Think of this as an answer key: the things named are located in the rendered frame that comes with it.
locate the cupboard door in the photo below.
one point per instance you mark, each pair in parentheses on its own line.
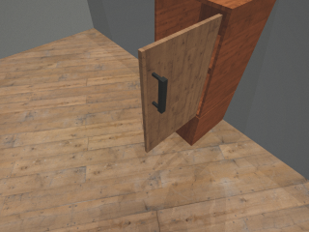
(184,59)

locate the handle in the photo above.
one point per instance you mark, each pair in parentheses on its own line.
(162,93)

